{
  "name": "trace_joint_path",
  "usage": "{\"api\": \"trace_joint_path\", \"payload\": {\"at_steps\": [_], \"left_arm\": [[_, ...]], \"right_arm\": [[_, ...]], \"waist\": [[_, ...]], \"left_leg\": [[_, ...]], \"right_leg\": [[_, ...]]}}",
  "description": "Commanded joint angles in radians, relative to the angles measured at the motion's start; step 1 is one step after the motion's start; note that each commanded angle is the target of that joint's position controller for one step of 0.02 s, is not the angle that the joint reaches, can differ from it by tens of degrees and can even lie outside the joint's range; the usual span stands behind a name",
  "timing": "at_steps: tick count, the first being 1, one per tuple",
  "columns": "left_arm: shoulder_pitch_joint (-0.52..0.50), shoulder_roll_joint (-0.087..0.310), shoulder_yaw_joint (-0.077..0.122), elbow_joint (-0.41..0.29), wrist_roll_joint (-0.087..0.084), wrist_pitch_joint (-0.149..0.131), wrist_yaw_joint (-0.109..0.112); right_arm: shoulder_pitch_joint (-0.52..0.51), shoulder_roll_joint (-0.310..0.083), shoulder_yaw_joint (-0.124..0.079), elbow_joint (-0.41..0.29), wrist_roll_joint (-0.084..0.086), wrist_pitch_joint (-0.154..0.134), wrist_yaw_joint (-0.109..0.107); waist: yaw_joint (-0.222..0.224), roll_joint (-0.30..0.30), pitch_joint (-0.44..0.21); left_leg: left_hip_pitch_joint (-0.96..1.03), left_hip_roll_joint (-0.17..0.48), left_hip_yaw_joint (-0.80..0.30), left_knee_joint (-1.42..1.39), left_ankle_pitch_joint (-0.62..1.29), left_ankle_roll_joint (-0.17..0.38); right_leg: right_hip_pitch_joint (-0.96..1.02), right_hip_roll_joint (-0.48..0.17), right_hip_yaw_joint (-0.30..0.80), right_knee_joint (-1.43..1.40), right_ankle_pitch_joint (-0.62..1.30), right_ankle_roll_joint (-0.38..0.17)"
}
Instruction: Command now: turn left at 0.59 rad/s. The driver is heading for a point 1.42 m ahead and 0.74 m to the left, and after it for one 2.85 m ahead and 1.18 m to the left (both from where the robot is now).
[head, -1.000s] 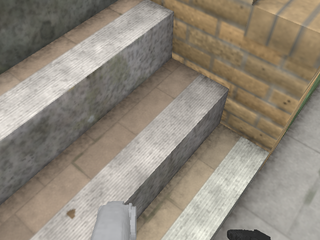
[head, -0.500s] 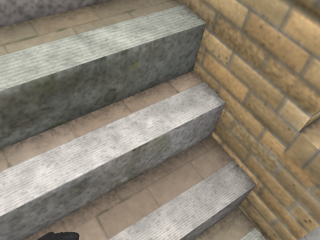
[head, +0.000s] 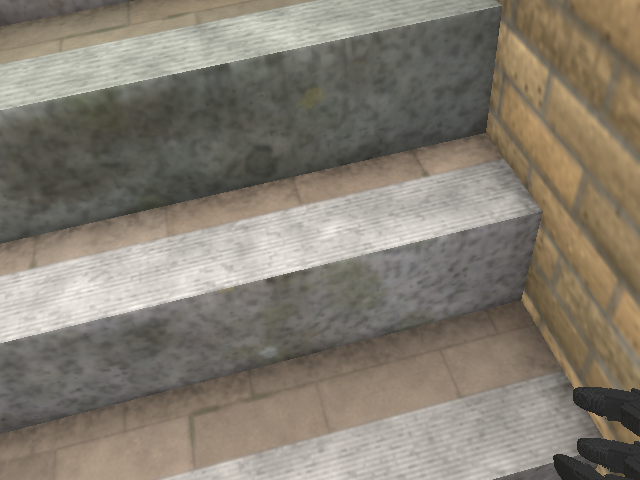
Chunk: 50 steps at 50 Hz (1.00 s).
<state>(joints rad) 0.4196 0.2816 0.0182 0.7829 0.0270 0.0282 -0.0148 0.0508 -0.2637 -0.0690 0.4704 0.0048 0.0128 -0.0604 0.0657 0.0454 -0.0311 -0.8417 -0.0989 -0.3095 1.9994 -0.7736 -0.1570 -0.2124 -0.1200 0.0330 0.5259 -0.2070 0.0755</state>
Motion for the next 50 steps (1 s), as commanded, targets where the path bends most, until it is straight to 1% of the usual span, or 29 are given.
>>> {"api": "trace_joint_path", "payload": {"at_steps": [1,2,3,5,8,11,13,17,21,26,27,28,29,30,31,32,33,34,35,36,37,38,39,40,42,43,44,46,50], "left_arm": [[-0.047,0.142,0.026,-0.109,0.082,0.043,0.05],[-0.047,0.194,0.044,-0.142,0.048,0.047,0.078],[-0.112,0.257,0.06,-0.182,0.045,0.027,0.12],[-0.072,0.142,0.029,-0.206,0.062,0.009,0.17],[0.065,0.072,0.018,-0.194,0.032,0.013,0.166],[0.19,0.026,0.018,-0.139,0.013,0.006,0.159],[0.262,0.03,0.024,-0.101,0.007,-0.01,0.153],[0.21,-0.005,0.019,-0.073,0.005,-0.017,0.124],[0.166,-0.011,0.012,-0.043,0.01,-0.023,0.116],[0.212,0.046,0.031,-0.006,0.003,-0.003,0.128],[0.185,0.074,0.039,-0.014,-0.008,0.007,0.129],[0.215,0.094,0.05,0.012,-0.022,0.027,0.138],[0.113,0.072,0.032,0.023,-0.007,0.04,0.143],[0.188,0.068,0.023,0.072,0.001,0.019,0.142],[0.183,0.162,0.03,0.08,0.017,-0.003,0.137],[0.055,0.287,0.064,0.042,-0.002,-0.01,0.128],[-0.016,0.323,0.077,-0.003,-0.037,-0.018,0.115],[-0.098,0.297,0.082,-0.081,-0.058,-0.036,0.105],[-0.211,0.137,0.05,-0.142,-0.036,-0.079,0.058],[-0.285,0.065,0.045,-0.171,-0.035,-0.123,-0.002],[-0.345,-0.04,0.014,-0.22,-0.036,-0.136,-0.03],[-0.368,-0.106,-0.013,-0.254,-0.013,-0.145,-0.035],[-0.333,-0.161,-0.047,-0.275,0.01,-0.137,-0.026],[-0.254,-0.175,-0.065,-0.269,0.0,-0.137,-0.025],[-0.217,-0.199,-0.096,-0.272,0.0,-0.14,-0.029],[-0.268,-0.176,-0.099,-0.284,-0.006,-0.139,-0.028],[-0.345,-0.214,-0.113,-0.29,-0.011,-0.136,-0.03],[-0.405,-0.248,-0.132,-0.313,-0.016,-0.133,-0.027],[-0.661,-0.267,-0.157,-0.412,-0.001,-0.143,0.001]], "right_arm": [[0.051,0.048,0.027,-0.043,0.025,-0.04,0.067],[-0.033,0.048,0.035,-0.077,0.031,-0.026,0.059],[-0.128,0.044,0.042,-0.151,0.042,0.004,0.042],[-0.214,-0.052,0.016,-0.163,0.015,0.058,0.013],[-0.174,-0.017,0.022,-0.131,-0.018,0.061,0.005],[-0.193,0.064,0.048,-0.107,-0.006,0.034,0.037],[-0.167,0.099,0.057,-0.093,-0.001,0.021,0.053],[-0.168,0.147,0.085,-0.081,0.021,0.001,0.069],[-0.201,0.15,0.097,-0.09,0.018,0.0,0.063],[-0.289,0.144,0.106,-0.156,0.018,-0.008,0.068],[-0.334,0.145,0.124,-0.166,0.004,-0.01,0.077],[-0.437,0.206,0.15,-0.213,0.003,-0.021,0.088],[-0.449,0.187,0.152,-0.248,0.008,-0.039,0.098],[-0.47,0.139,0.13,-0.223,0.023,-0.037,0.1],[-0.31,0.106,0.1,-0.171,-0.006,-0.028,0.083],[-0.054,0.016,0.06,-0.108,-0.003,-0.027,0.071],[0.1,-0.088,0.025,-0.077,0.005,-0.025,0.077],[0.273,-0.142,-0.004,0.009,-0.004,-0.017,0.077],[0.274,-0.288,-0.051,0.023,-0.032,-0.004,0.035],[0.276,-0.184,0.0,0.071,-0.052,-0.013,0.014],[0.346,-0.097,0.026,0.157,-0.047,-0.022,0.028],[0.349,-0.031,0.033,0.219,-0.011,-0.033,0.05],[0.275,0.068,0.064,0.263,-0.006,-0.038,0.071],[0.209,0.126,0.081,0.288,-0.005,-0.043,0.085],[0.201,0.1,0.071,0.313,0.003,-0.047,0.097],[0.204,0.098,0.073,0.313,-0.006,-0.045,0.092],[0.28,0.095,0.076,0.357,-0.026,-0.052,0.092],[0.361,0.079,0.077,0.402,-0.027,-0.047,0.09],[0.501,0.075,0.074,0.458,-0.021,-0.027,0.061]], "waist": [[-0.117,-0.365,-0.012],[-0.09,-0.309,-0.001],[-0.082,-0.37,0.053],[-0.008,-0.167,0.071],[0.052,-0.142,0.077],[0.086,-0.119,0.097],[0.083,-0.115,0.111],[0.043,-0.087,0.146],[0.024,-0.099,0.159],[0.021,-0.138,0.132],[0.023,-0.119,0.146],[0.043,-0.175,0.15],[-0.05,-0.217,0.101],[-0.014,-0.204,0.021],[-0.093,-0.292,-0.11],[-0.219,-0.367,-0.237],[-0.301,-0.37,-0.331],[-0.33,-0.162,-0.333],[-0.266,0.247,-0.378],[-0.222,0.098,-0.299],[-0.174,0.044,-0.118],[-0.105,-0.031,0.063],[-0.027,0.002,0.086],[0.033,0.01,0.116],[0.058,-0.008,0.112],[0.056,-0.053,0.124],[0.017,-0.021,0.112],[-0.018,0.023,0.108],[-0.111,0.057,0.074]], "left_leg": [[-0.383,-0.048,0.204,0.513,0.077,-0.023],[-0.42,0.015,0.214,0.489,0.178,-0.023],[-0.418,0.105,0.12,0.467,0.205,-0.016],[-0.356,0.088,0.113,0.4,0.315,-0.006],[-0.339,0.043,0.224,0.292,0.403,-0.004],[-0.449,0.047,0.232,0.197,0.416,0.019],[-0.563,0.059,0.206,0.254,0.384,0.032],[-0.671,0.088,0.197,0.335,0.414,0.046],[-0.66,0.119,0.224,0.299,0.525,0.056],[-0.698,0.183,0.275,0.116,0.479,0.058],[-0.606,0.2,0.382,-0.075,0.401,0.069],[-0.514,0.24,0.389,-0.183,0.236,0.122],[-0.186,0.166,0.498,-0.413,0.131,0.19],[0.071,0.03,0.66,-0.516,0.092,0.222],[0.178,-0.041,0.662,-0.418,0.048,0.263],[0.268,-0.071,0.571,-0.576,0.061,0.306],[0.437,-0.106,0.418,-0.859,0.11,0.34],[0.727,-0.007,-0.019,-1.132,0.087,0.437],[0.841,0.248,-0.807,-1.644,-0.27,0.567],[0.706,0.332,-0.991,-1.802,-0.243,0.479],[0.551,0.296,-0.821,-1.752,-0.172,0.409],[0.423,0.242,-0.614,-1.674,-0.065,0.386],[0.381,0.19,-0.433,-1.593,0.078,0.361],[0.303,0.138,-0.28,-1.563,0.181,0.337],[0.356,0.119,-0.102,-1.553,0.477,0.314],[0.314,0.11,-0.05,-1.568,0.486,0.293],[0.349,0.151,-0.099,-1.592,0.536,0.326],[0.417,0.166,-0.109,-1.623,0.493,0.33],[0.409,0.166,-0.11,-1.742,0.546,0.337]], "right_leg": [[0.275,-0.192,0.11,0.059,1.398,-0.244],[0.258,-0.263,0.159,0.016,1.121,-0.275],[0.173,-0.441,0.289,-0.131,0.909,-0.322],[0.114,-0.421,0.26,-0.225,0.449,-0.333],[0.184,-0.281,0.109,-0.265,0.195,-0.291],[0.315,-0.225,0.058,-0.284,0.021,-0.262],[0.416,-0.257,0.088,-0.305,-0.064,-0.264],[0.367,-0.264,0.045,-0.346,-0.223,-0.253],[0.263,-0.239,-0.06,-0.369,-0.202,-0.237],[0.361,-0.246,-0.113,-0.43,-0.172,-0.246],[0.306,-0.231,-0.162,-0.493,-0.133,-0.255],[0.277,-0.276,-0.163,-0.57,0.052,-0.266],[0.169,-0.199,-0.333,-0.533,0.613,-0.222],[0.153,-0.152,-0.373,-0.43,1.215,-0.23],[0.26,-0.231,-0.34,-0.289,2.031,-0.278],[0.38,-0.251,-0.321,-0.076,2.307,-0.293],[0.375,-0.224,-0.293,0.15,2.271,-0.296],[-0.042,-0.125,-0.185,0.441,1.564,-0.251],[-0.458,0.171,-0.046,0.997,0.19,-0.164],[-0.594,0.191,0.251,1.433,0.105,-0.164],[-0.714,0.183,0.205,1.57,0.087,-0.181],[-0.807,0.159,0.147,1.619,0.071,-0.19],[-0.861,0.157,0.124,1.789,0.07,-0.202],[-0.856,0.142,0.107,1.836,0.048,-0.203],[-0.955,0.124,0.054,1.843,0.041,-0.188],[-0.955,0.103,0.032,1.74,0.089,-0.183],[-1.045,0.119,-0.021,1.948,0.052,-0.173],[-1.193,0.099,-0.054,2.005,0.036,-0.16],[-1.177,0.078,-0.17,1.641,0.187,-0.097]]}}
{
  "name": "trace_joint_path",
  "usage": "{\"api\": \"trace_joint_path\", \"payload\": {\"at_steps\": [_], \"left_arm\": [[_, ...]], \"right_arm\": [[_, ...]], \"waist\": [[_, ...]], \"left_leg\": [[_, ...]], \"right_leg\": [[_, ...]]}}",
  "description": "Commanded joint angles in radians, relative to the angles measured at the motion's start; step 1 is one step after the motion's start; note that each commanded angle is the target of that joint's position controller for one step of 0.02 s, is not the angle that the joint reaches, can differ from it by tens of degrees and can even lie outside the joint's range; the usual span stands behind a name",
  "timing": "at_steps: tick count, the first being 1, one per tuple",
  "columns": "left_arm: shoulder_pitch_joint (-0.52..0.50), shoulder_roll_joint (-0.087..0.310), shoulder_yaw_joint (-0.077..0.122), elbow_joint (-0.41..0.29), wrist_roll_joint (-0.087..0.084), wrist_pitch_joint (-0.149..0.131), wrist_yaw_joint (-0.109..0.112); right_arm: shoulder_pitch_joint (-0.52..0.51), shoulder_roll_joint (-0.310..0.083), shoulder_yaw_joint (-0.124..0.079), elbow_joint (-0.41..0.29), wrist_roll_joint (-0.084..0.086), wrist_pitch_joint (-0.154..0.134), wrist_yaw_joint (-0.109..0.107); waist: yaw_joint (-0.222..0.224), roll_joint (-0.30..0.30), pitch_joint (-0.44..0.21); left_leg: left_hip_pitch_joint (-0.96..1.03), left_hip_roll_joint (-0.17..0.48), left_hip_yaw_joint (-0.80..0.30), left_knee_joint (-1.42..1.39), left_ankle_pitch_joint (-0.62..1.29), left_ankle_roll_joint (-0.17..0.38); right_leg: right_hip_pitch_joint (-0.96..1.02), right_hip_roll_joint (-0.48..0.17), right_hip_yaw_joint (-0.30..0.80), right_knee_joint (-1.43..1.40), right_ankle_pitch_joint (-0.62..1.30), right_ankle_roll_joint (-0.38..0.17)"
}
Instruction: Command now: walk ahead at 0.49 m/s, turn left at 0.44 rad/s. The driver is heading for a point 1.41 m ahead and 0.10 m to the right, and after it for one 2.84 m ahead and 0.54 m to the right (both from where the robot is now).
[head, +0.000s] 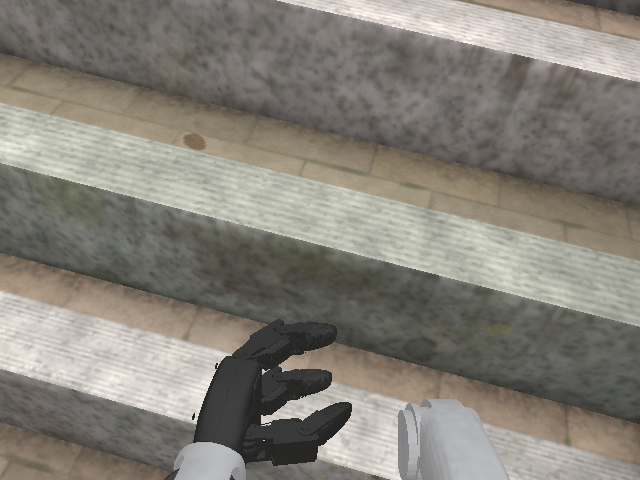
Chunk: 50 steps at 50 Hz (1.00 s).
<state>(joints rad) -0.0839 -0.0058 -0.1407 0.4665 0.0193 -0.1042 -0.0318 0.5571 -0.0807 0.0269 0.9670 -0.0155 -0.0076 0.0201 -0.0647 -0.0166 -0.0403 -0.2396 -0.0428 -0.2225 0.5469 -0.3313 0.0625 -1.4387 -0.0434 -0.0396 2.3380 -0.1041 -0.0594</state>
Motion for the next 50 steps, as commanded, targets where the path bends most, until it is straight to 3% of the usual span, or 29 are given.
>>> {"api": "trace_joint_path", "payload": {"at_steps": [1,3,5,7,8,9,10,11,12,15,17,20,22,24,29,33,34,35,36,37,38,39,41,42,43,44,46,48,50], "left_arm": [[-0.241,-0.008,-0.009,-0.131,0.01,-0.015,0.025],[-0.303,-0.035,-0.02,-0.171,0.021,-0.017,0.033],[-0.112,0.101,0.063,-0.096,-0.013,-0.001,0.042],[0.193,0.289,0.14,0.042,-0.006,0.019,0.021],[0.434,0.353,0.166,0.141,0.009,0.027,0.011],[0.57,0.406,0.188,0.239,0.043,0.06,0.025],[0.594,0.339,0.184,0.314,0.052,0.087,0.064],[0.505,0.233,0.159,0.37,0.002,0.096,0.074],[0.456,0.146,0.135,0.421,0.005,0.098,0.069],[0.309,-0.035,0.088,0.506,0.027,0.067,0.035],[0.325,0.036,0.095,0.533,0.026,0.063,0.011],[0.322,0.163,0.104,0.489,0.012,0.041,0.024],[0.502,0.199,0.112,0.526,0.031,0.034,0.034],[0.715,0.24,0.135,0.565,0.025,0.042,0.052],[0.793,0.172,0.135,0.571,0.012,0.078,0.078],[0.823,0.202,0.147,0.608,-0.06,0.093,0.094],[0.846,0.211,0.135,0.642,-0.072,0.081,0.084],[0.864,0.267,0.135,0.649,-0.009,0.038,0.055],[0.8,0.42,0.173,0.66,-0.016,0.008,0.044],[0.681,0.515,0.205,0.624,-0.009,-0.013,0.047],[0.72,0.372,0.18,0.597,-0.002,-0.049,0.03],[0.644,0.302,0.191,0.646,-0.025,-0.068,0.009],[0.256,0.133,0.168,0.414,-0.032,-0.053,-0.022],[0.121,0.057,0.125,0.274,-0.018,-0.04,-0.027],[0.124,0.108,0.122,0.243,0.05,-0.031,-0.024],[0.092,0.111,0.106,0.222,0.069,-0.035,-0.029],[0.17,0.112,0.093,0.234,0.053,-0.046,-0.05],[-0.05,0.101,0.063,0.173,0.073,-0.042,-0.066],[-0.054,0.066,0.04,0.152,0.047,-0.018,-0.084]], "right_arm": [[0.051,-0.111,-0.027,-0.014,0.01,-0.002,-0.04],[0.022,-0.152,-0.043,-0.016,0.025,0.011,-0.082],[0.042,-0.237,-0.06,-0.002,0.007,-0.024,-0.082],[-0.067,-0.339,-0.084,0.01,0.0,-0.059,-0.079],[-0.142,-0.318,-0.084,-0.018,-0.024,-0.092,-0.069],[-0.167,-0.184,-0.071,-0.041,0.005,-0.104,-0.026],[-0.269,-0.114,-0.064,-0.059,0.0,-0.121,0.02],[-0.347,-0.053,-0.053,-0.154,0.009,-0.118,0.042],[-0.436,-0.008,-0.017,-0.238,0.014,-0.106,0.045],[-0.277,0.011,0.022,-0.24,0.036,-0.084,0.028],[-0.291,0.053,0.058,-0.261,0.045,-0.088,0.031],[-0.438,-0.025,0.069,-0.334,0.022,-0.08,0.004],[-0.436,-0.017,0.064,-0.288,0.032,-0.069,-0.009],[-0.575,0.015,0.068,-0.323,0.053,-0.069,-0.017],[-0.825,0.074,0.099,-0.473,0.074,-0.083,0.021],[-1.09,0.118,0.166,-0.628,0.065,-0.099,0.071],[-1.093,0.111,0.161,-0.643,0.091,-0.109,0.075],[-0.836,0.017,0.089,-0.581,0.081,-0.112,0.05],[-0.598,-0.128,0.027,-0.538,0.044,-0.098,0.028],[-0.339,-0.275,-0.042,-0.444,0.014,-0.069,0.01],[-0.112,-0.402,-0.092,-0.327,-0.024,-0.042,-0.012],[0.01,-0.41,-0.1,-0.252,-0.054,-0.017,-0.036],[-0.139,-0.255,-0.06,-0.128,0.006,-0.025,-0.018],[-0.187,-0.148,-0.034,-0.057,-0.011,-0.038,-0.013],[-0.15,-0.1,-0.039,0.023,0.008,-0.07,0.006],[-0.121,-0.087,-0.048,0.078,-0.007,-0.088,0.017],[-0.077,-0.079,-0.058,0.106,-0.022,-0.118,0.015],[0.081,-0.043,-0.049,0.17,-0.024,-0.114,0.01],[0.045,-0.014,-0.025,0.153,-0.031,-0.108,-0.006]], "waist": [[-0.01,0.149,0.048],[0.028,0.189,-0.075],[0.123,0.335,-0.261],[0.248,0.374,-0.329],[0.324,0.197,-0.429],[0.289,-0.292,-0.464],[0.316,-0.361,-0.38],[0.218,-0.21,-0.093],[0.155,-0.121,0.064],[-0.065,0.081,0.175],[-0.087,0.079,0.159],[-0.057,0.027,0.12],[0.016,-0.034,0.013],[0.13,-0.05,0.071],[0.193,-0.087,0.176],[0.223,-0.067,0.128],[0.184,-0.129,0.054],[0.071,-0.286,-0.154],[-0.098,-0.393,-0.302],[-0.227,-0.361,-0.438],[-0.204,0.106,-0.636],[-0.22,0.217,-0.754],[-0.113,0.096,-0.397],[-0.039,0.08,-0.158],[-0.024,0.008,-0.133],[-0.042,0.022,-0.114],[-0.004,0.021,-0.169],[-0.076,0.044,-0.164],[-0.001,0.044,-0.153]], "left_leg": [[-0.149,0.147,-0.216,-0.355,0.167,0.146],[-0.154,0.178,-0.092,-0.474,0.496,0.167],[-0.031,0.194,0.006,-0.344,1.523,0.185],[0.283,0.27,0.025,-0.057,2.004,0.226],[0.115,0.256,0.018,0.237,1.933,0.246],[-0.285,0.051,0.036,0.637,1.077,0.175],[-0.534,-0.142,-0.098,1.245,0.316,0.095],[-0.744,-0.104,-0.129,1.515,0.223,0.099],[-0.831,-0.099,-0.088,1.66,0.191,0.112],[-0.861,-0.045,-0.063,1.658,0.204,0.138],[-0.972,-0.013,-0.025,1.606,0.251,0.127],[-0.83,0.013,0.124,1.263,0.456,0.044],[-0.952,0.063,0.205,1.436,0.453,0.002],[-1.346,0.088,0.14,1.586,0.273,-0.021],[-1.725,0.207,0.145,1.697,0.046,-0.065],[-0.961,0.264,0.441,0.986,0.172,-0.058],[-0.455,0.145,0.552,0.812,0.085,-0.018],[-0.095,0.015,0.545,0.89,0.0,0.024],[-0.014,0.028,0.368,0.694,-0.029,0.063],[0.185,0.08,0.118,0.605,-0.077,0.136],[0.601,0.353,-0.481,0.193,0.195,0.277],[0.594,0.509,-0.923,-0.161,0.094,0.35],[0.273,0.498,-0.709,-0.165,-0.202,0.22],[0.034,0.421,-0.447,-0.156,-0.192,0.157],[0.205,0.289,-0.26,-0.069,0.175,0.103],[0.252,0.232,-0.144,-0.014,0.458,0.105],[0.418,0.229,-0.11,-0.048,0.721,0.157],[0.391,0.179,-0.022,-0.152,0.843,0.117],[0.304,0.203,-0.061,-0.185,0.731,0.16]], "right_leg": [[0.08,-0.006,-0.11,-0.255,0.063,0.048],[0.482,-0.004,-0.159,-0.669,-0.062,0.031],[0.937,0.123,-0.249,-0.864,-0.38,-0.006],[1.017,0.122,-0.049,-1.181,-0.542,-0.045],[1.319,-0.003,0.257,-1.317,-0.505,-0.134],[1.557,-0.227,0.864,-1.802,-0.586,-0.308],[1.499,-0.33,1.323,-2.112,-0.718,-0.39],[1.256,-0.327,1.154,-2.053,-0.87,-0.317],[1.074,-0.311,0.934,-1.992,-0.769,-0.266],[0.838,-0.206,0.394,-1.911,-0.393,-0.107],[0.87,-0.165,0.2,-1.96,-0.238,-0.094],[0.734,-0.088,-0.005,-2.055,-0.169,-0.117],[1.004,-0.15,0.097,-2.076,-0.138,-0.171],[1.39,-0.235,0.202,-2.081,-0.166,-0.17],[1.654,-0.311,0.241,-2.124,-0.148,-0.129],[1.276,-0.257,0.058,-2.467,0.083,-0.145],[1.103,-0.219,-0.01,-2.408,0.739,-0.152],[1.178,-0.246,-0.023,-2.16,1.703,-0.153],[1.381,-0.27,0.035,-1.996,1.903,-0.112],[1.335,-0.253,0.091,-1.74,1.852,-0.09],[0.997,-0.09,0.162,-1.387,0.969,-0.053],[0.874,0.125,0.294,-0.747,0.069,-0.016],[0.48,0.091,0.344,-0.083,-0.042,-0.047],[0.412,0.068,0.276,-0.051,-0.002,-0.083],[0.486,0.081,0.242,-0.317,0.003,-0.067],[0.501,0.106,0.216,-0.417,-0.07,-0.049],[0.54,0.15,0.233,-0.465,-0.158,-0.023],[0.608,0.157,0.106,-0.588,-0.226,-0.016],[0.622,0.135,0.084,-0.58,-0.222,0.009]]}}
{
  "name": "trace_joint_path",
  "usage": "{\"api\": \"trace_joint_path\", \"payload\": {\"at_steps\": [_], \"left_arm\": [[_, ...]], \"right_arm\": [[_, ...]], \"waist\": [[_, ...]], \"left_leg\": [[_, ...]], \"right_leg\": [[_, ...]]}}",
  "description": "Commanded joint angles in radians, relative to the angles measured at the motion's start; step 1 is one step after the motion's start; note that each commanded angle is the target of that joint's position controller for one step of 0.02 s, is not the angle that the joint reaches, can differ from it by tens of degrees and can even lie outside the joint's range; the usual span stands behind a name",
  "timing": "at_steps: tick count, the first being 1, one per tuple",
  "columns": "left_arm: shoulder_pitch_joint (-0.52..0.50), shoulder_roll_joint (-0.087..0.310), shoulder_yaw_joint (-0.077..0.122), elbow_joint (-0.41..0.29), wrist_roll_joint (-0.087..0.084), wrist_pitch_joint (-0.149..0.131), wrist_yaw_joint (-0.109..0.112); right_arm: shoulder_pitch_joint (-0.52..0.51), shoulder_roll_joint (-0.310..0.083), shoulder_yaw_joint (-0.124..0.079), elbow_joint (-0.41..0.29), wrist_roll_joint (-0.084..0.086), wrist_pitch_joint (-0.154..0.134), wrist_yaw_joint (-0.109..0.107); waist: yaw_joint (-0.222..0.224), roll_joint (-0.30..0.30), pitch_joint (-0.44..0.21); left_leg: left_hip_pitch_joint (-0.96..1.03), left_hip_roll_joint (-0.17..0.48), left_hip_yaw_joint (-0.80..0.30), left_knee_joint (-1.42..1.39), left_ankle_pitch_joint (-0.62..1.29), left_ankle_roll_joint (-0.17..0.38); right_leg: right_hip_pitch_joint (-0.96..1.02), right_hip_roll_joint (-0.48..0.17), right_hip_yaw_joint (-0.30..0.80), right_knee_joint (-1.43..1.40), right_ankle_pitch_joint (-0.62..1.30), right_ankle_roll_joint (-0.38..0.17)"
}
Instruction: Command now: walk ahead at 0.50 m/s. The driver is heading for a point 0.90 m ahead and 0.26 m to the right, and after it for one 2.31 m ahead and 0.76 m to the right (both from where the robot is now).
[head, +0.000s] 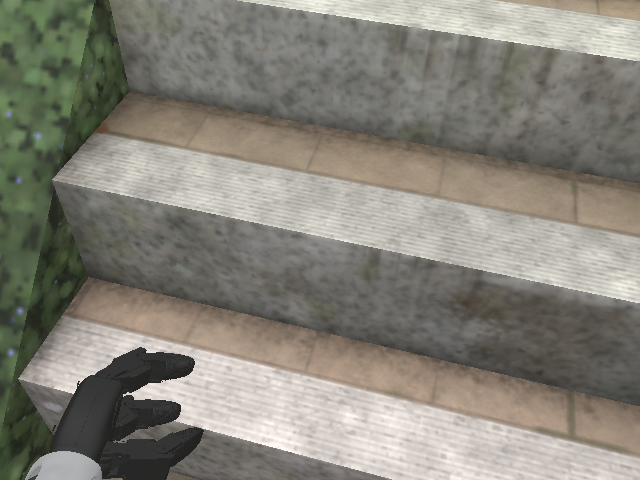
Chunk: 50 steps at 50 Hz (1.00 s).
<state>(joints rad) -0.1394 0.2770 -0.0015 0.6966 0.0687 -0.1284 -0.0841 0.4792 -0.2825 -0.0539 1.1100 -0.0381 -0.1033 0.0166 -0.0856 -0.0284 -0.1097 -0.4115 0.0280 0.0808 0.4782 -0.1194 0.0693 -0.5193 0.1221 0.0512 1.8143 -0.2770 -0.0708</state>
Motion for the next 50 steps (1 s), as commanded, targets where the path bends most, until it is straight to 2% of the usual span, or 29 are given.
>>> {"api": "trace_joint_path", "payload": {"at_steps": [1,2,5,8,9,10,11,12,13,14,15,16,18,19,22,25,26,27,28,29,30,31,34,35,37,41,45,47,50], "left_arm": [[-0.039,-0.201,-0.107,-0.092,-0.011,0.019,-0.035],[-0.119,-0.214,-0.121,-0.13,-0.005,0.03,-0.033],[0.059,-0.159,-0.137,-0.099,-0.036,0.069,-0.017],[-0.062,-0.076,-0.098,-0.073,-0.056,0.134,0.078],[-0.032,-0.031,-0.068,-0.09,-0.05,0.148,0.109],[0.014,0.018,-0.027,-0.06,-0.069,0.151,0.106],[0.067,0.008,-0.011,-0.017,-0.067,0.157,0.107],[0.167,0.009,0.003,0.062,-0.061,0.168,0.105],[0.301,0.0,-0.002,0.165,-0.056,0.185,0.099],[0.29,0.032,0.006,0.18,-0.048,0.174,0.098],[0.31,0.05,0.026,0.166,-0.054,0.166,0.092],[0.261,0.046,0.035,0.149,-0.09,0.145,0.092],[0.189,-0.05,0.017,0.158,-0.063,0.128,0.1],[0.221,-0.129,0.003,0.157,-0.068,0.103,0.115],[0.325,-0.117,0.002,0.24,-0.042,0.08,0.121],[0.399,0.089,0.045,0.237,-0.1,0.087,0.14],[0.613,0.137,0.051,0.292,-0.117,0.083,0.142],[0.637,0.198,0.056,0.31,-0.098,0.075,0.13],[0.596,0.245,0.073,0.302,-0.075,0.064,0.119],[0.627,0.225,0.067,0.278,-0.101,0.051,0.099],[0.531,0.204,0.064,0.26,-0.099,0.022,0.069],[0.453,0.159,0.067,0.259,-0.098,0.026,0.033],[0.175,-0.122,-0.004,-0.008,-0.075,0.042,0.03],[0.241,-0.157,-0.015,-0.019,-0.063,0.055,0.032],[0.402,-0.17,-0.034,0.022,-0.088,0.076,0.043],[0.428,-0.144,-0.031,0.047,-0.067,0.119,0.089],[0.262,-0.149,-0.046,-0.038,-0.047,0.105,0.103],[0.105,-0.177,-0.071,-0.087,-0.08,0.1,0.108],[0.087,-0.185,-0.087,-0.112,-0.084,0.109,0.094]], "right_arm": [[0.133,0.185,0.063,0.003,-0.007,-0.006,-0.011],[0.168,0.193,0.074,0.007,0.002,0.002,-0.011],[-0.149,0.024,0.056,-0.128,0.029,0.037,-0.063],[-0.019,-0.087,0.027,-0.114,-0.007,0.056,-0.06],[0.044,-0.101,0.016,-0.093,0.022,0.056,-0.055],[0.028,-0.067,0.024,-0.107,0.011,0.053,-0.042],[0.054,-0.063,0.011,-0.125,0.036,0.061,-0.032],[0.033,-0.026,0.014,-0.145,0.05,0.062,-0.022],[-0.019,0.063,0.024,-0.181,0.043,0.045,-0.006],[0.057,0.137,0.035,-0.166,0.029,0.025,0.007],[0.186,0.128,0.034,-0.159,0.035,0.026,0.002],[0.085,0.141,0.054,-0.251,0.085,0.049,-0.02],[-0.154,0.144,0.085,-0.388,0.079,0.065,-0.036],[-0.178,0.131,0.092,-0.386,0.05,0.074,-0.035],[-0.391,0.203,0.137,-0.551,0.053,0.037,-0.008],[-0.501,0.22,0.209,-0.656,0.032,0.044,0.015],[-0.648,0.209,0.198,-0.699,0.032,0.054,0.008],[-0.398,0.101,0.131,-0.635,0.022,0.065,0.016],[-0.13,-0.024,0.069,-0.544,-0.002,0.073,0.014],[-0.01,-0.153,0.018,-0.489,-0.017,0.078,-0.002],[0.144,-0.263,-0.023,-0.403,-0.027,0.1,-0.032],[0.091,-0.232,-0.003,-0.358,-0.031,0.104,-0.041],[-0.147,-0.029,0.058,-0.262,0.022,0.049,-0.012],[-0.202,0.08,0.087,-0.22,0.016,0.042,-0.003],[-0.257,0.162,0.101,-0.22,0.006,0.038,0.013],[-0.338,0.117,0.111,-0.203,-0.042,0.037,0.016],[-0.306,0.096,0.112,-0.174,-0.033,0.038,-0.008],[-0.126,0.063,0.094,-0.114,-0.015,0.041,-0.031],[-0.045,0.005,0.072,-0.085,-0.008,0.032,-0.051]], "waist": [[0.019,0.07,-0.049],[0.008,0.081,-0.015],[0.221,0.135,-0.012],[0.08,0.214,0.024],[0.082,0.266,0.015],[0.114,0.145,-0.01],[0.083,0.123,0.006],[0.083,0.029,0.045],[0.099,-0.21,0.052],[0.031,-0.252,0.051],[0.0,-0.194,-0.047],[-0.011,-0.253,0.062],[-0.056,-0.12,0.222],[-0.026,-0.066,0.25],[-0.005,-0.066,0.372],[-0.005,0.048,0.181],[0.065,0.036,0.019],[-0.059,-0.123,-0.15],[-0.177,-0.166,-0.301],[-0.196,0.035,-0.408],[-0.223,0.266,-0.471],[-0.143,0.39,-0.446],[0.037,0.107,0.031],[0.11,0.113,0.092],[0.182,0.116,0.116],[0.24,0.141,0.168],[0.188,0.145,0.172],[0.094,0.148,0.184],[0.072,0.122,0.115]], "left_leg": [[0.37,0.129,-0.392,-0.156,0.405,0.18],[0.265,0.11,-0.424,-0.183,0.365,0.181],[-0.121,0.119,-0.369,-0.265,0.063,0.186],[-0.149,0.183,-0.357,-0.335,0.257,0.218],[-0.045,0.184,-0.377,-0.225,0.342,0.181],[0.115,0.123,-0.312,-0.054,0.488,0.136],[0.066,0.075,-0.317,0.135,0.458,0.085],[-0.148,-0.004,-0.271,0.458,0.087,0.029],[-0.645,-0.148,-0.202,1.009,-0.48,-0.012],[-0.842,-0.186,-0.288,1.553,-0.536,-0.019],[-0.875,-0.143,-0.313,1.796,-0.554,-0.043],[-1.082,-0.076,-0.295,1.924,-0.564,-0.091],[-1.221,0.009,-0.36,1.815,-0.452,-0.12],[-1.173,0.013,-0.339,1.812,-0.412,-0.113],[-1.085,0.006,-0.247,1.66,-0.299,-0.057],[-0.354,0.043,0.146,0.906,-0.196,-0.031],[-0.099,-0.043,0.2,0.874,-0.41,-0.003],[0.086,-0.154,0.229,0.873,-0.583,0.043],[0.152,-0.122,-0.006,0.761,-0.491,0.12],[0.336,0.022,-0.4,0.555,-0.644,0.224],[0.489,0.148,-0.807,0.146,-0.699,0.269],[0.372,0.235,-1.033,-0.067,-0.802,0.268],[-0.074,0.272,-0.615,0.04,-0.746,0.04],[-0.102,0.227,-0.439,0.089,-0.621,-0.011],[-0.068,0.204,-0.165,0.098,-0.316,-0.088],[-0.252,0.265,-0.053,-0.111,-0.24,-0.022],[-0.188,0.234,0.06,-0.207,-0.205,-0.013],[-0.009,0.289,0.015,-0.306,-0.251,0.035],[0.279,0.317,0.012,-0.327,-0.146,0.041]], "right_leg": [[-0.286,-0.035,-0.043,-0.035,-0.044,0.029],[-0.28,-0.044,-0.069,-0.034,-0.043,0.036],[0.064,-0.121,-0.029,-0.495,-0.021,0.022],[0.309,-0.076,-0.136,-0.786,-0.113,0.045],[0.322,-0.108,-0.006,-0.934,-0.344,0.002],[0.346,-0.105,-0.059,-1.27,-0.042,-0.019],[0.455,-0.121,-0.039,-1.513,-0.023,-0.039],[0.622,-0.193,0.001,-1.653,0.157,-0.056],[0.857,-0.335,0.077,-1.426,0.752,-0.063],[0.771,-0.499,0.046,-1.251,1.432,-0.123],[0.738,-0.591,0.11,-1.319,1.197,-0.234],[0.747,-0.614,0.232,-1.463,0.656,-0.267],[0.62,-0.564,0.187,-1.549,0.235,-0.156],[0.538,-0.555,0.158,-1.577,0.193,-0.151],[0.24,-0.398,-0.099,-1.665,0.313,-0.096],[-0.087,-0.304,-0.191,-1.932,0.488,-0.136],[0.006,-0.333,-0.111,-1.852,1.034,-0.122],[0.238,-0.391,-0.141,-1.625,1.84,-0.178],[0.395,-0.391,-0.106,-1.373,2.034,-0.126],[0.232,-0.327,-0.072,-1.07,1.899,-0.079],[0.129,-0.211,0.012,-0.812,1.079,-0.062],[0.03,-0.072,0.053,-0.291,0.311,-0.035],[-0.373,-0.063,0.147,0.301,0.206,-0.098],[-0.459,-0.064,0.173,0.357,0.236,-0.129],[-0.557,-0.079,0.188,0.323,0.287,-0.143],[-0.683,-0.04,0.092,0.671,0.383,-0.03],[-0.815,-0.06,0.005,0.494,0.458,0.009],[-0.978,-0.098,-0.059,0.43,0.361,0.014],[-1.095,-0.161,-0.039,0.366,0.268,0.015]]}}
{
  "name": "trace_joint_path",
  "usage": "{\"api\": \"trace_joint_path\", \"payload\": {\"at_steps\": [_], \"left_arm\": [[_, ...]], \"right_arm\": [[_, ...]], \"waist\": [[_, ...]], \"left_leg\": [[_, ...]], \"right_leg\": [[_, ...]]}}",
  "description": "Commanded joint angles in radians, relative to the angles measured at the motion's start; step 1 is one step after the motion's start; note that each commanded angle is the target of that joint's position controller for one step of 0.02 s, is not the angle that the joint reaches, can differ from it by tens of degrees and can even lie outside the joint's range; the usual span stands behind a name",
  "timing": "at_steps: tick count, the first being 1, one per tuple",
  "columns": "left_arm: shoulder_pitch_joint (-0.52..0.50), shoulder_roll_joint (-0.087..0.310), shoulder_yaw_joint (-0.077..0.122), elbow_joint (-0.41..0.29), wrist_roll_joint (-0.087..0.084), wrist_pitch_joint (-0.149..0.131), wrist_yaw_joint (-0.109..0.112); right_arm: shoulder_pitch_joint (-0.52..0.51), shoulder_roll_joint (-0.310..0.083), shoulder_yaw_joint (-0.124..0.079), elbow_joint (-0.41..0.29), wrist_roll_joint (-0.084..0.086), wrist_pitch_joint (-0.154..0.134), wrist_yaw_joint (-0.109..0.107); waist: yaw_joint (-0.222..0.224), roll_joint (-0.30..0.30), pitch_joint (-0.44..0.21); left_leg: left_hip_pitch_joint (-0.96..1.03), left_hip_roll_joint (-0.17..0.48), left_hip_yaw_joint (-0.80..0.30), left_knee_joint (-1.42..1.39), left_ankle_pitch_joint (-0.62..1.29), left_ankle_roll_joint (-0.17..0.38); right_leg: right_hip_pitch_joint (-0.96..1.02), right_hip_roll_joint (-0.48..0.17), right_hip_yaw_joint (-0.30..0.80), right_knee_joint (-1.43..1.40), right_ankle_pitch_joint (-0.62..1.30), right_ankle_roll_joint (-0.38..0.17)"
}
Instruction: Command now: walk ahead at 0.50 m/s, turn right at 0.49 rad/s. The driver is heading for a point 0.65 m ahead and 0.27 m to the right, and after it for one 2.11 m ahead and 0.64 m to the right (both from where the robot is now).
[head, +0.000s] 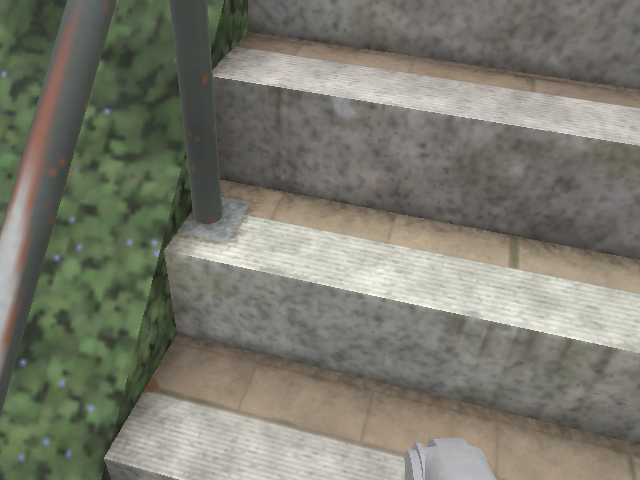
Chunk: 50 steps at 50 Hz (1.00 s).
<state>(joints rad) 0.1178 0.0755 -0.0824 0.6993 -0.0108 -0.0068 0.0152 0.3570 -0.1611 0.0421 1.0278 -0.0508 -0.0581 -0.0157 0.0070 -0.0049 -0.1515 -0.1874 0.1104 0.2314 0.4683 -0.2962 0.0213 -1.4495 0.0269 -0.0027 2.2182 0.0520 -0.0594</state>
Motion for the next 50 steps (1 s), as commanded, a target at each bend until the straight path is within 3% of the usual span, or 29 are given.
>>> {"api": "trace_joint_path", "payload": {"at_steps": [1,4,7,8,9,10,11,12,13,14,15,16,17,19,20,23,27,34,38,39,41,42,43,44,45,46,47,49,50], "left_arm": [[-0.194,-0.003,-0.019,-0.124,-0.017,-0.017,-0.017],[-0.222,-0.044,-0.047,-0.141,-0.007,-0.013,-0.052],[-0.316,-0.039,-0.071,-0.186,0.006,-0.02,-0.083],[-0.324,-0.016,-0.064,-0.182,0.006,-0.022,-0.087],[-0.208,0.066,-0.017,-0.124,0.013,-0.015,-0.083],[-0.037,0.146,0.017,-0.092,0.019,-0.016,-0.085],[-0.115,0.182,0.033,-0.091,0.016,-0.011,-0.073],[0.161,0.248,0.072,-0.055,0.03,0.019,-0.036],[0.246,0.354,0.113,-0.016,0.039,0.044,-0.007],[0.291,0.416,0.134,0.058,0.076,0.057,-0.019],[0.243,0.319,0.102,0.044,0.095,0.058,-0.027],[0.195,0.242,0.086,0.069,0.057,0.046,-0.036],[0.1,0.133,0.056,0.097,0.034,0.024,-0.044],[0.043,0.074,0.049,0.135,0.025,0.009,-0.054],[0.039,0.081,0.042,0.142,0.036,0.004,-0.056],[0.083,0.135,0.051,0.147,0.053,-0.005,-0.048],[0.014,0.146,0.047,0.068,0.085,-0.022,-0.042],[0.069,0.186,0.065,0.015,0.078,0.0,0.005],[-0.093,0.225,0.093,-0.086,0.03,0.031,0.03],[-0.087,0.201,0.099,-0.095,-0.006,0.051,0.042],[0.105,0.208,0.11,-0.037,-0.003,0.058,0.039],[0.143,0.147,0.107,-0.046,-0.014,0.053,0.018],[0.067,0.036,0.077,-0.075,-0.026,0.026,-0.01],[0.101,0.028,0.068,-0.109,-0.029,-0.005,-0.029],[0.177,0.054,0.065,-0.06,-0.026,-0.026,-0.041],[0.134,0.091,0.069,-0.087,-0.041,-0.023,-0.049],[0.021,0.102,0.072,-0.081,-0.02,-0.015,-0.046],[0.132,0.284,0.143,-0.113,0.011,0.045,-0.026],[0.099,0.309,0.157,-0.135,0.011,0.069,-0.012]], "right_arm": [[0.109,-0.144,-0.032,0.007,0.011,-0.012,-0.028],[0.079,-0.152,-0.039,-0.005,-0.013,0.008,-0.032],[0.008,-0.159,-0.037,-0.032,0.031,0.047,-0.04],[0.06,-0.207,-0.046,-0.012,0.052,0.047,-0.042],[0.089,-0.261,-0.05,-0.006,0.056,0.038,-0.04],[0.022,-0.334,-0.07,-0.059,0.07,0.034,-0.039],[0.204,-0.224,-0.05,-0.064,0.082,0.001,-0.02],[0.133,-0.35,-0.072,-0.095,0.076,-0.056,0.027],[-0.028,-0.32,-0.073,-0.145,0.061,-0.081,0.051],[-0.123,-0.208,-0.061,-0.168,0.037,-0.084,0.089],[-0.225,-0.151,-0.058,-0.229,0.034,-0.077,0.102],[-0.319,-0.082,-0.038,-0.307,0.021,-0.065,0.11],[-0.343,-0.032,-0.023,-0.329,-0.01,-0.05,0.117],[-0.242,0.011,0.007,-0.331,0.009,-0.044,0.112],[-0.255,0.031,0.024,-0.36,0.007,-0.039,0.106],[-0.239,0.027,0.046,-0.361,0.002,-0.035,0.071],[-0.173,-0.012,0.03,-0.313,0.005,-0.018,0.006],[-0.212,-0.019,0.025,-0.32,0.015,-0.002,-0.031],[-0.071,-0.085,0.002,-0.281,0.015,0.034,-0.056],[-0.031,-0.113,-0.008,-0.255,0.023,0.058,-0.057],[-0.008,-0.072,-0.031,-0.197,0.065,0.079,-0.039],[0.008,-0.035,-0.02,-0.171,0.05,0.074,-0.02],[0.039,-0.013,-0.004,-0.182,0.004,0.058,-0.002],[0.017,-0.17,-0.042,-0.218,-0.016,0.032,-0.01],[0.016,-0.195,-0.056,-0.235,0.012,0.012,-0.023],[-0.017,-0.177,-0.06,-0.263,0.013,0.015,-0.039],[0.012,-0.146,-0.057,-0.272,-0.011,0.019,-0.033],[-0.2,-0.175,-0.06,-0.336,0.001,0.003,-0.055],[-0.233,-0.177,-0.058,-0.357,-0.003,0.003,-0.066]], "waist": [[-0.027,0.124,0.125],[-0.028,0.061,0.094],[0.012,0.046,0.059],[0.025,0.086,-0.009],[0.069,0.18,-0.061],[0.142,0.284,-0.116],[0.002,0.143,-0.19],[0.151,0.153,-0.35],[0.169,-0.127,-0.374],[0.108,-0.275,-0.431],[0.081,-0.21,-0.411],[0.033,-0.105,-0.143],[-0.046,-0.043,-0.019],[-0.135,-0.019,0.07],[-0.134,-0.086,0.088],[-0.127,-0.086,0.097],[-0.1,-0.157,0.044],[-0.05,-0.157,0.004],[-0.136,-0.221,-0.017],[-0.133,-0.289,0.062],[-0.069,-0.04,0.004],[-0.019,0.03,0.042],[-0.044,0.179,0.039],[0.008,0.377,0.117],[0.007,0.321,0.123],[0.036,0.192,0.187],[-0.024,0.066,0.189],[0.156,0.129,0.15],[0.159,0.119,0.145]], "left_leg": [[0.171,0.268,-0.183,-0.36,0.04,0.112],[0.287,0.259,-0.129,-0.359,0.212,0.143],[0.018,0.169,0.091,-0.436,0.699,0.135],[0.033,0.17,0.087,-0.374,1.141,0.159],[0.102,0.225,0.087,-0.223,1.922,0.214],[0.245,0.246,0.046,0.005,2.268,0.228],[-0.061,0.22,-0.042,0.201,2.283,0.199],[-0.163,0.222,-0.109,0.354,1.985,0.208],[-0.433,0.033,-0.107,0.665,0.842,0.149],[-0.489,-0.069,-0.299,1.066,0.417,0.121],[-0.612,-0.109,-0.421,1.325,0.37,0.126],[-0.684,-0.122,-0.326,1.445,0.336,0.117],[-0.724,-0.104,-0.305,1.473,0.365,0.115],[-0.752,-0.063,-0.297,1.492,0.346,0.106],[-0.826,-0.063,-0.291,1.578,0.343,0.103],[-0.951,-0.059,-0.262,1.572,0.405,0.063],[-0.915,-0.114,-0.203,1.628,0.416,-0.008],[-0.909,-0.151,-0.231,1.358,0.349,-0.039],[-0.362,-0.158,-0.195,0.61,0.089,-0.018],[-0.23,-0.156,-0.156,0.219,-0.109,0.003],[-0.056,-0.137,-0.164,0.045,-0.215,0.008],[0.033,-0.06,-0.291,0.07,-0.212,0.026],[0.061,0.08,-0.505,0.044,-0.087,0.082],[0.084,0.295,-0.91,-0.112,-0.22,0.259],[0.146,0.356,-1.007,-0.135,-0.367,0.353],[0.161,0.257,-0.742,-0.042,-0.246,0.3],[0.161,0.149,-0.551,-0.057,-0.103,0.233],[0.028,0.176,-0.412,0.011,0.265,0.154],[-0.078,0.18,-0.345,-0.012,0.145,0.134]], "right_leg": [[-0.221,-0.092,0.037,-0.02,-0.159,-0.003],[-0.2,-0.131,-0.045,0.013,-0.246,-0.009],[0.416,-0.138,-0.177,-0.578,-0.293,-0.073],[0.618,-0.062,-0.23,-0.689,-0.413,-0.094],[0.76,0.06,-0.35,-0.661,-0.645,-0.107],[0.845,0.114,-0.298,-0.904,-0.751,-0.123],[1.171,0.118,-0.18,-0.976,-0.666,-0.189],[1.383,0.047,0.117,-1.166,-0.669,-0.216],[1.497,-0.098,0.503,-1.49,-0.786,-0.275],[1.446,-0.177,0.794,-1.745,-0.845,-0.238],[1.34,-0.196,0.874,-1.772,-1.097,-0.174],[1.044,-0.165,0.712,-1.706,-1.028,-0.132],[0.858,-0.096,0.519,-1.584,-0.963,-0.084],[0.75,-0.048,0.338,-1.562,-0.834,-0.069],[0.756,-0.061,0.376,-1.627,-0.79,-0.081],[0.764,-0.076,0.4,-1.708,-0.718,-0.074],[0.704,-0.082,0.496,-1.769,-0.688,-0.138],[0.979,-0.102,0.56,-1.786,-0.614,-0.139],[0.864,-0.029,0.412,-1.886,-0.563,-0.097],[0.815,0.026,0.356,-1.9,-0.602,-0.042],[0.89,-0.013,0.366,-1.514,-0.833,-0.095],[0.741,0.04,0.32,-1.21,-0.748,-0.08],[0.61,0.14,0.166,-0.782,-0.54,-0.052],[0.283,0.134,0.145,-0.472,-0.533,-0.009],[0.159,0.065,0.205,-0.175,-0.468,0.037],[0.075,0.033,0.234,-0.131,-0.36,0.088],[0.092,0.051,0.156,-0.124,-0.302,0.1],[0.369,0.009,0.1,-0.228,-0.271,0.183],[0.5,-0.022,0.06,-0.357,-0.194,0.193]]}}
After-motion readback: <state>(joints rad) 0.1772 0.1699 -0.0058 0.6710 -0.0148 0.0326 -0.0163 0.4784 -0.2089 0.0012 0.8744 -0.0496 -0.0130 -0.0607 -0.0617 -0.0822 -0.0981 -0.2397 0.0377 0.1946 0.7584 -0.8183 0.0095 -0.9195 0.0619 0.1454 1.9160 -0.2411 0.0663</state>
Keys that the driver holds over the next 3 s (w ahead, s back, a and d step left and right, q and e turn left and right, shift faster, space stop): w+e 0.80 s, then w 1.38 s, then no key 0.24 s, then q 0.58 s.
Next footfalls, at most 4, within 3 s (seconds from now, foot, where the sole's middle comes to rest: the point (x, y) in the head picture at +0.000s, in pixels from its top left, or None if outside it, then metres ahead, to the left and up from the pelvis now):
0.26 right None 0.24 -0.14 -0.57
0.86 left None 0.21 0.10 -0.58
1.16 right None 0.23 -0.18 -0.58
1.74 left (382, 462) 0.48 -0.07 -0.35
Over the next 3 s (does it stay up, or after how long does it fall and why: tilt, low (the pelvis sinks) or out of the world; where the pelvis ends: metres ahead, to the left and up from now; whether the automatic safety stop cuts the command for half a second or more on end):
stays up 0.47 -0.41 0.53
